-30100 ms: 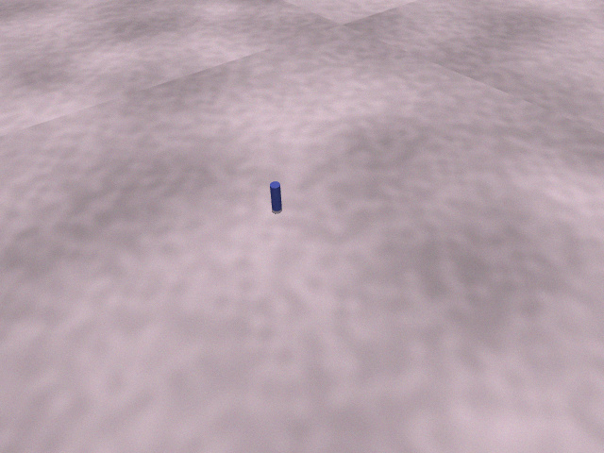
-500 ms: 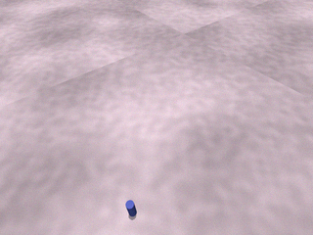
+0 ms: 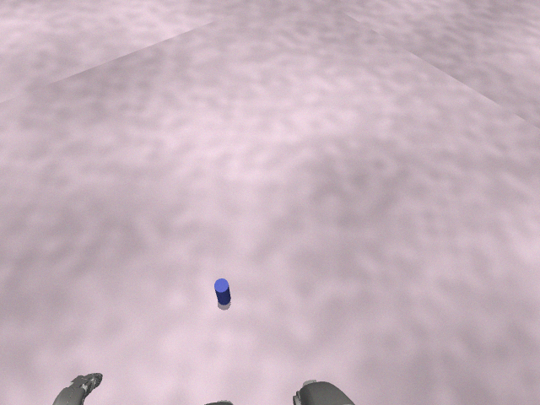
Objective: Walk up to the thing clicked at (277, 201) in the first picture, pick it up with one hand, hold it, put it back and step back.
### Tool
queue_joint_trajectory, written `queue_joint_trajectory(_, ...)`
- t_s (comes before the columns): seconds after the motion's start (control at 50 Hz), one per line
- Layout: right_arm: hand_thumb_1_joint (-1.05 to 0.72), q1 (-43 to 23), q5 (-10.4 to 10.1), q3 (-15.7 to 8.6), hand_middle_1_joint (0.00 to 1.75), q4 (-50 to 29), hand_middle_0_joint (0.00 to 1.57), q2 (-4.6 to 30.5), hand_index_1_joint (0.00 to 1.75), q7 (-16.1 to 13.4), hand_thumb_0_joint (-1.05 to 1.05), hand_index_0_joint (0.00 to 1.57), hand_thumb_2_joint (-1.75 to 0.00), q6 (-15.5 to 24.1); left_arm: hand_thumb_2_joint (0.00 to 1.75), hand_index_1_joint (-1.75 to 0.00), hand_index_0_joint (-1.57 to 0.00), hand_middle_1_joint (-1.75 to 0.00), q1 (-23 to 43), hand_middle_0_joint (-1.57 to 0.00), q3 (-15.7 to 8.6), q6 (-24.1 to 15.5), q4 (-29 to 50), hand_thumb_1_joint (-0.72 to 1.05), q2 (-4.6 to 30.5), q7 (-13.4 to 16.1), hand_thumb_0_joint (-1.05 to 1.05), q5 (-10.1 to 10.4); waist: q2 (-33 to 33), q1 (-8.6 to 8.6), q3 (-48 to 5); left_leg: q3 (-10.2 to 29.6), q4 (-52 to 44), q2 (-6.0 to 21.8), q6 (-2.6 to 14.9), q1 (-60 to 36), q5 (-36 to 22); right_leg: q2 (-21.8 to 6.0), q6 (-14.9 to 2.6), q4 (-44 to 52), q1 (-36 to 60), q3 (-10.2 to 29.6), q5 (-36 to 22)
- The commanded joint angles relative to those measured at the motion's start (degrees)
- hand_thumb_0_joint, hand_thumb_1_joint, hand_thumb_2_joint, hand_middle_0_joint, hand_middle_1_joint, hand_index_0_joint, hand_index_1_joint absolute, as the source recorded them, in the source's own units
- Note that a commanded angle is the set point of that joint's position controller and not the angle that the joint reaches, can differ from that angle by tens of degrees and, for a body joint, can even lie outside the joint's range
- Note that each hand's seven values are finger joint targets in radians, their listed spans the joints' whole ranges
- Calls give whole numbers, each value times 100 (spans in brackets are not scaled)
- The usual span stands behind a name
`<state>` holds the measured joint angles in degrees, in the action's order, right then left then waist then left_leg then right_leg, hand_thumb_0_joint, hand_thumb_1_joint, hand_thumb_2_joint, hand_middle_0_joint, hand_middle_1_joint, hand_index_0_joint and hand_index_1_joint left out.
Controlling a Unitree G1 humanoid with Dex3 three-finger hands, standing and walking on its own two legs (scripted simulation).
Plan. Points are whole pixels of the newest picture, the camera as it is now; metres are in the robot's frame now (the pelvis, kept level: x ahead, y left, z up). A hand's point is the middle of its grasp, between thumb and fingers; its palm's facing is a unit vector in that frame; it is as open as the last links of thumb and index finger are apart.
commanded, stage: step back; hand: left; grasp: from the side
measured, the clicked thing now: (222, 292) +0.50 +0.14 -0.69
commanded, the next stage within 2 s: none
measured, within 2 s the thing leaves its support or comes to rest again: neither
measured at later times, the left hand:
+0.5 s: hand out of the picture +0.00 +0.24 -0.14, palm faces -0.01 -0.91 -0.41, open 7.4 cm
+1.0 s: hand out of the picture -0.20 +0.22 -0.15, palm faces -0.06 -0.91 -0.41, open 7.4 cm
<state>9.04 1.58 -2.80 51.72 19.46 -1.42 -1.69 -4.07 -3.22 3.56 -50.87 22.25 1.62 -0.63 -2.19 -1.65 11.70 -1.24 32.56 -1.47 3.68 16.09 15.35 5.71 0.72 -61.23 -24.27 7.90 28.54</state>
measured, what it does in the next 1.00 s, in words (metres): walks backwards: right foot, then left foot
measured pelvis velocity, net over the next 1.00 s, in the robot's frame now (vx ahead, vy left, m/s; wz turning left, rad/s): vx -0.28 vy -0.05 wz -0.05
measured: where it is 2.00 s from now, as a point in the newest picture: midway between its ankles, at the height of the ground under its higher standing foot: outside the picture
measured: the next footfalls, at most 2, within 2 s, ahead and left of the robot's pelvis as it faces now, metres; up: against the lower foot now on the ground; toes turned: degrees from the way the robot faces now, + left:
right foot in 0.20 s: -0.03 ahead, -0.13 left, +0.00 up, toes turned +1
left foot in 0.54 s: -0.11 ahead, +0.10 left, +0.00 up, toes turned -1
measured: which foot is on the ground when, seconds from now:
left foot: down 0.00-0.22, up 0.24-0.52, down 0.54-0.92, up 0.94-1.00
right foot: up 0.00-0.18, down 0.20-0.56, up 0.58-0.88, down 0.90-1.00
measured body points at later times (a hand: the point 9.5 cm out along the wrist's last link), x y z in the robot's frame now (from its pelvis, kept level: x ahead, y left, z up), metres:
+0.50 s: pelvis -0.12 -0.02 -0.01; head -0.06 -0.03 +0.44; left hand +0.00 +0.29 -0.11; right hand -0.02 -0.34 -0.13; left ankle -0.15 +0.11 -0.71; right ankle -0.07 -0.13 -0.73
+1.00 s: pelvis -0.28 -0.05 -0.01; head -0.23 -0.07 +0.43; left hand -0.20 +0.26 -0.12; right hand -0.16 -0.37 -0.13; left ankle -0.21 +0.09 -0.69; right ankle -0.29 -0.17 -0.73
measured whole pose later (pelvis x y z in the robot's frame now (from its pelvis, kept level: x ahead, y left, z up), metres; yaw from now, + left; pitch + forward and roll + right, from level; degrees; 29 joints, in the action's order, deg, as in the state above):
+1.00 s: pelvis -0.28 -0.05 -0.01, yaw -3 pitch -2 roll +0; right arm 5.9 0.5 -3.2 47.0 23.8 -1.6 -3.6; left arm -12.5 -3.7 2.3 -48.2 20.7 -0.3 -2.1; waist 2.1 1.5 9.2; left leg 7.3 56.4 -2.7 -0.6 30.5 26.5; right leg 0.5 -0.5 -39.3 -15.7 2.9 21.7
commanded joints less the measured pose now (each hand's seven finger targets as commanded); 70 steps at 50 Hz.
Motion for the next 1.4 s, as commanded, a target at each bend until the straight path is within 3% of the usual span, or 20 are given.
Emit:
queue_joint_trajectory(0.0, -90, 284, -20, -449, 30, -502, 20, 1583, 30, -97, 0, 20, -90, 147, 90, -30, -20, -30, -99, -20, -359, -156, 529, 90, 964, 24, 0, -28, 831, -138, -1496, 1668, -373, 1684, 1071, -1738, -3831, -215, 38, 520, -361, -47, 174)
queue_joint_trajectory(0.1, -90, -34, -24, -438, 30, -693, 20, 1681, 30, -59, 0, 20, -90, 114, 90, -30, -20, -30, -566, -20, -398, -188, 457, 90, 887, -65, 0, -49, 975, 9, -1688, 1669, -429, 1667, 966, -1011, -2527, -415, -114, 1702, 508, -428, -101)
queue_joint_trajectory(0.16, -90, -331, -105, -384, 30, -702, 20, 1589, 30, -20, 0, 20, -90, 40, 90, -30, -20, -30, -1195, -20, -445, -267, 241, 90, 905, -70, 0, -132, 617, 328, -1725, 1271, 48, 1244, 335, 21, -1388, -647, -392, 3586, 1730, -329, -1709)
queue_joint_trajectory(0.22, -90, -417, -125, -367, 30, -693, 20, 1360, 30, -50, 0, 20, -90, -17, 90, -30, -20, -30, -431, -20, -636, -333, 776, 90, 1852, -75, 0, -175, -1247, 375, -949, 845, 3183, -405, -420, 800, 2085, -3008, -2087, 4349, 327, 2630, -2938)
queue_joint_trajectory(0.3, -90, 73, -201, -263, 30, -487, 20, 1339, 30, -55, 0, 20, -90, 56, 90, -30, -20, -30, -5, -20, -520, -326, 948, 90, 1220, 9, 0, -125, -555, 122, -1132, 1015, 3664, -622, -421, 1109, 1267, -1781, -1316, 3578, 1149, 609, -4146)
queue_joint_trajectory(0.42, -90, 38, -118, -231, 30, -667, 20, 1232, 30, -55, 0, 20, -90, 92, 90, -30, -20, -30, -577, -20, -461, -244, 1066, 90, 1173, 45, 0, -143, -814, 422, -1445, 509, 1263, -97, -436, 886, 1439, -1900, -1316, 3112, 2259, 581, -4536)
queue_joint_trajectory(0.5, -90, 549, -2, -354, 30, -450, 20, 1268, 30, -3, 0, 20, -90, 169, 90, -30, -20, -30, -396, -20, -380, -124, 1192, 90, 1176, -44, 0, -48, -472, 119, -1562, 306, -913, 56, -245, -552, -620, -1533, -774, 2548, 1294, 372, -3316)
queue_joint_trajectory(0.56, -90, 92, 54, -587, 30, -709, 20, 2350, 30, 64, 0, 20, -90, 197, 90, -30, -20, -30, -35, -20, -478, -124, 1230, 90, 1135, 38, 0, -92, 1480, -204, -1394, 3421, -1380, 2599, 1492, -5, -2188, -59, -128, -172, 83, 78, 944)
queue_joint_trajectory(0.64, -90, -403, 8, -374, 30, -800, 20, 1674, 30, -55, 0, 20, -90, 226, 90, -30, -20, -30, -766, -20, -509, -104, 881, 90, 1079, 1, 0, 22, 959, 390, -1232, 1600, -711, 1725, 1017, -396, -3007, -9, -140, -1291, -362, 296, 138)
queue_joint_trajectory(0.76, -90, 67, 30, -415, 30, -882, 20, 1683, 30, -50, 0, 20, -90, 177, 90, -30, -20, -30, -650, -20, -475, -155, 952, 90, 942, -81, 0, -41, 1206, -15, -1380, 1522, -510, 1652, 1169, -1002, -2684, -242, 124, 477, -106, -212, 245)
queue_joint_trajectory(0.86, -90, -294, -62, -389, 30, -990, 20, 1708, 30, -17, 0, 20, -90, -14, 90, -30, -20, -30, -1432, -20, -486, -274, 439, 90, 962, -100, 0, -115, 1201, 301, -1785, 1058, 268, 1092, 373, 19, -1700, -419, -206, 3791, 1772, -751, -1602)
queue_joint_trajectory(0.9, -90, -437, -162, -280, 30, -1189, 20, 1232, 30, -36, 0, 20, -90, 5, 90, -30, -20, -30, -1222, -20, -722, -296, 686, 90, 1920, -129, 0, -163, -1139, 424, -1349, 573, 1886, -429, -309, 1684, 1425, -2283, -1208, 4165, 1401, 1912, -1724)
queue_joint_trajectory(0.92, -90, -611, -93, -386, 30, -1144, 20, 1442, 30, -107, 0, 20, -90, -30, 90, -30, -20, -30, -855, -20, -737, -301, 851, 90, 2214, -101, 0, -200, -1382, 590, -1027, 1015, 3207, -316, -426, 1305, 2023, -3112, -1928, 4491, 83, 2765, -1753)
queue_joint_trajectory(1.0, -90, 159, -187, -298, 30, -741, 20, 1354, 30, -79, 0, 20, -90, 35, 90, -30, -20, -30, 47, -20, -556, -324, 1001, 90, 1409, -2, 0, -190, -690, 20, -1023, 971, 3767, -521, -403, 1118, 1190, -1808, -1231, 3431, 533, 389, -3355)
queue_joint_trajectory(1.14, -90, 232, -40, -273, 30, -702, 20, 1178, 30, -20, 0, 20, -90, 121, 90, -30, -20, -30, -559, -20, -448, -201, 1036, 90, 1317, 63, 0, -90, -808, 315, -1548, 142, 12, -79, -322, 536, 774, -1828, -1092, 2478, 2165, 363, -4421)
queue_joint_trajectory(1.18, -90, 495, 14, -381, 30, -558, 20, 1380, 30, -18, 0, 20, -90, 136, 90, -30, -20, -30, -476, -20, -354, -126, 1109, 90, 1211, 24, 0, -47, -450, 223, -1612, 599, -811, 233, -129, -540, -860, -1549, -673, 2111, 1103, 247, -3380)
queue_joint_trajectory(1.22, -90, 160, 3, -552, 30, -732, 20, 2426, 30, 49, 0, 20, -90, 115, 90, -30, -20, -30, -239, -20, -358, -105, 1194, 90, 1111, 67, 0, 43, 1598, 7, -1564, 3083, -1260, 2343, 1244, -101, -2292, -189, -164, 220, 46, -527, 790)
queue_joint_trajectory(1.24, -90, 119, 56, -580, 30, -712, 20, 2378, 30, 39, 0, 20, -90, 151, 90, -30, -20, -30, -94, -20, -428, -82, 1112, 90, 1193, 116, 0, -46, 1325, -69, -1393, 3325, -1295, 2507, 1488, 330, -2175, -156, -171, -700, 104, 151, 997)
queue_joint_trajectory(1.32, -90, -508, 48, -331, 30, -819, 20, 1663, 30, -43, 0, 20, -90, 145, 90, -30, -20, -30, -828, -20, -436, -79, 686, 90, 1161, 39, 0, 44, 923, 452, -1198, 1548, -827, 1626, 1013, 199, -2344, -102, -121, -1325, -42, 103, 139)
queue_joint_trajectory(1.38, -90, -224, 83, -354, 30, -819, 20, 1573, 30, -5, 0, 20, -90, 81, 90, -30, -20, -30, -687, -20, -373, -137, 719, 90, 994, -25, 0, -34, 1177, 161, -1226, 1503, -739, 1511, 1077, -554, -2045, -242, 80, 20, -129, -223, 263)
